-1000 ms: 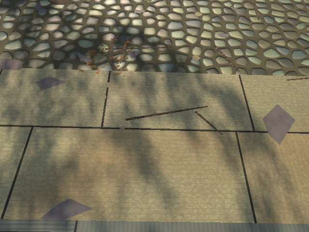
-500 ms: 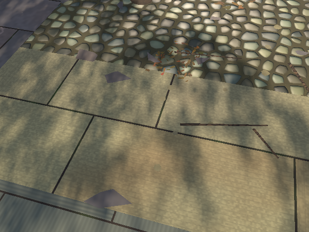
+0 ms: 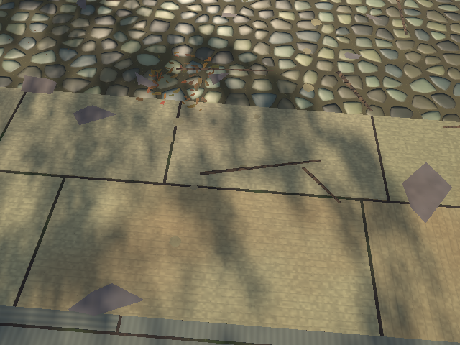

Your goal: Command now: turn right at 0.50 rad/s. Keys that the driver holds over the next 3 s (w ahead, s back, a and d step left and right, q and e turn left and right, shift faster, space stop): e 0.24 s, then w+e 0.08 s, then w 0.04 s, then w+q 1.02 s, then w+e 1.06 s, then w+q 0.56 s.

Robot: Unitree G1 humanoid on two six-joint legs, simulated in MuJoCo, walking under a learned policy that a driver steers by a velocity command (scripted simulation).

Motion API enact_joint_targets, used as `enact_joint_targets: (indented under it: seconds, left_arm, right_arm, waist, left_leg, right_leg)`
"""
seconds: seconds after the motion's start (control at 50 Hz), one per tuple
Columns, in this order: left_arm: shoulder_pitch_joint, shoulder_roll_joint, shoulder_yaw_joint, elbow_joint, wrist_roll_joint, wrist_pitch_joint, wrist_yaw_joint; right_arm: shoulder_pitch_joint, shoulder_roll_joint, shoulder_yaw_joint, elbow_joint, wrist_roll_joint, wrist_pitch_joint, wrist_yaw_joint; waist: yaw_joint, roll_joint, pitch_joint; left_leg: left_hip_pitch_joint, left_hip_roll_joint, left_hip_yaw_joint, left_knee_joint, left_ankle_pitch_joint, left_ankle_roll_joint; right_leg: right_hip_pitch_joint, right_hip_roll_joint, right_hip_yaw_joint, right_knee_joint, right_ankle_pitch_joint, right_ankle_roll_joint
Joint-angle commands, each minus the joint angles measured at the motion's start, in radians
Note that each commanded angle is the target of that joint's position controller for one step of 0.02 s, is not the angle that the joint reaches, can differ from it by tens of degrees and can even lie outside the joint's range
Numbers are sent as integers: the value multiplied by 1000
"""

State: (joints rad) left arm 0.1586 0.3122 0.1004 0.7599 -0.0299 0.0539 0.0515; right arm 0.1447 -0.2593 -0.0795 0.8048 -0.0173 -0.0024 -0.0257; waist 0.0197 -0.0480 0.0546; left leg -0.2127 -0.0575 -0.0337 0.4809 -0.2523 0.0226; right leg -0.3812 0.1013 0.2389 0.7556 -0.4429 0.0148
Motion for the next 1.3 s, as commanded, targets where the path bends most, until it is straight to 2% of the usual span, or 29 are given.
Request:
enact_joint_targets:
  seconds: [0.02,0.06,0.1,0.26,0.28,0.34,0.4,0.44,0.46,0.48,0.5,0.56,0.64,0.72,0.82,0.88,0.92,0.94,0.98,1.0,1.02,1.04,1.06,1.08,1.1,1.12,1.18,1.24,1.3]
  left_arm:
    - [91,169,52,-40,1,-9,2]
    - [106,130,44,-15,11,7,7]
    - [46,111,36,-50,3,-1,-3]
    - [-24,71,0,-143,8,1,-25]
    - [7,59,-1,-111,96,25,-68]
    - [-54,47,-8,-157,65,32,-118]
    - [-33,24,-20,-156,58,13,-114]
    - [192,-27,-34,-56,68,-21,-88]
    - [293,23,-25,-17,88,-48,-75]
    - [343,186,0,-41,82,-63,-65]
    - [366,201,15,-22,76,-62,-48]
    - [140,50,-41,-56,70,-84,-45]
    - [240,15,-48,0,71,-124,-47]
    - [383,-25,-64,92,81,-137,-50]
    - [409,-38,-87,170,82,-150,-34]
    - [345,-20,-94,175,54,-145,-12]
    - [343,42,-90,162,30,-145,-4]
    - [328,96,-73,160,37,-138,-1]
    - [281,159,-44,117,28,-129,-21]
    - [315,22,-69,66,41,-137,-43]
    - [233,50,-56,-23,62,-144,-70]
    - [180,45,-53,-63,73,-157,-76]
    - [215,23,-58,-22,117,-162,-112]
    - [204,17,-64,-44,138,-171,-109]
    - [162,-59,-96,-102,157,-167,-101]
    - [138,-101,-117,-117,136,-157,-101]
    - [107,-14,-109,-147,94,-141,-78]
    - [-45,2,-110,-195,69,-164,-69]
    - [-219,-34,-124,-243,75,-147,-77]
  right_arm:
    - [-107,-114,-12,-113,-32,-15,3]
    - [-127,-88,0,-119,5,-17,-8]
    - [-63,-88,9,-111,2,-12,-27]
    - [43,-155,-12,-127,-1,4,-38]
    - [123,-134,-5,-92,-26,1,-16]
    - [114,-159,-17,-109,-32,-15,10]
    - [124,-163,-20,-101,-29,-14,28]
    - [107,-108,-1,-85,-5,-2,37]
    - [108,-28,23,-90,-3,-3,43]
    - [80,55,49,-156,-8,-1,45]
    - [56,-85,12,-144,-19,9,40]
    - [137,-118,-12,-71,1,-2,70]
    - [172,-55,-5,-25,-11,11,64]
    - [12,4,12,-90,-14,24,39]
    - [-165,57,60,-217,-23,26,36]
    - [-169,66,86,-245,-22,28,65]
    - [-88,53,84,-219,-14,31,68]
    - [30,21,70,-192,-11,33,65]
    - [265,-75,28,-130,-6,12,66]
    - [209,-177,-4,-122,-3,9,59]
    - [203,-255,-39,-117,21,16,51]
    - [159,-235,-37,-116,17,9,40]
    - [348,-81,19,2,-50,-52,71]
    - [332,-29,32,70,-53,-82,88]
    - [270,10,50,104,-59,-100,97]
    - [181,54,70,111,-65,-107,106]
    - [41,14,79,77,-62,-151,125]
    - [232,-56,72,115,-78,-179,92]
    - [314,-83,54,96,-37,-174,99]
  waist:
    - [49,179,-34]
    - [36,152,-5]
    - [-5,167,0]
    - [-67,179,-72]
    - [-68,141,-57]
    - [-83,244,-25]
    - [-63,219,-10]
    - [56,124,-33]
    - [96,-61,-73]
    - [101,-293,-94]
    - [134,-136,-36]
    - [-8,-89,86]
    - [-9,-35,41]
    - [17,-34,96]
    - [-21,6,141]
    - [-46,22,83]
    - [-86,-54,-41]
    - [-145,-135,-128]
    - [-252,-151,-289]
    - [-152,87,-313]
    - [-150,198,-382]
    - [-107,68,-303]
    - [-188,1,-49]
    - [-121,7,-40]
    - [-47,-20,-65]
    - [19,-24,-63]
    - [92,35,-74]
    - [6,79,-93]
    - [-50,81,-98]
  left_leg:
    - [-10,403,-343,-207,231,198]
    - [20,296,-205,-182,152,142]
    - [51,260,-127,-186,200,170]
    - [230,362,-79,-206,226,232]
    - [178,332,-27,-205,166,203]
    - [78,339,-19,-261,-193,165]
    - [-4,352,-32,-254,-208,153]
    - [-140,285,34,-91,-83,120]
    - [-260,182,136,164,-135,77]
    - [-523,54,180,428,-401,15]
    - [-514,71,4,609,-336,27]
    - [-526,86,-52,721,-73,37]
    - [-601,70,-10,987,-4,28]
    - [-945,58,9,1325,-146,58]
    - [-1018,56,83,1140,-161,86]
    - [-721,75,213,749,-65,97]
    - [-371,-39,344,649,-98,134]
    - [-279,-65,315,603,-141,161]
    - [31,-77,101,323,-165,244]
    - [239,130,-351,92,-332,320]
    - [331,316,-926,-133,-247,419]
    - [274,320,-884,-193,-259,386]
    - [124,234,-683,-94,-340,289]
    - [86,217,-575,-83,-185,284]
    - [15,203,-505,-56,-141,275]
    - [-106,171,-421,-72,-139,255]
    - [-347,64,-217,-163,-9,177]
    - [-301,-4,-180,-120,254,92]
    - [-141,13,-228,-145,451,97]
  right_leg:
    - [-168,-31,-35,526,-160,35]
    - [-229,-33,-58,620,-23,67]
    - [-255,-40,-95,608,58,99]
    - [-257,-148,-183,311,57,144]
    - [-191,-113,-245,269,23,95]
    - [-101,-124,-284,118,5,16]
    - [78,-87,-313,-94,-40,-54]
    - [401,-42,-345,-386,169,-94]
    - [566,-183,-156,-492,126,-89]
    - [634,-498,267,-591,43,-147]
    - [467,-530,279,-584,23,-223]
    - [351,-356,-6,-635,-41,-134]
    - [394,-338,-178,-576,367,-122]
    - [486,-395,-211,-557,455,-165]
    - [405,-338,-323,-625,486,-113]
    - [326,-314,-437,-679,766,-120]
    - [310,-347,-477,-499,1670,-116]
    - [385,-371,-478,-317,1846,-106]
    - [353,-358,-465,182,1578,-97]
    - [24,-203,-437,550,459,-58]
    - [-260,-24,-236,860,133,-30]
    - [-343,-86,-126,938,206,-48]
    - [-565,-55,41,1132,295,-96]
    - [-623,-65,10,1144,274,-120]
    - [-682,-76,6,1227,263,-153]
    - [-693,-103,4,1226,297,-185]
    - [-542,-169,-125,943,389,-147]
    - [-466,-154,-197,724,390,-42]
    - [-371,-130,-225,281,404,36]
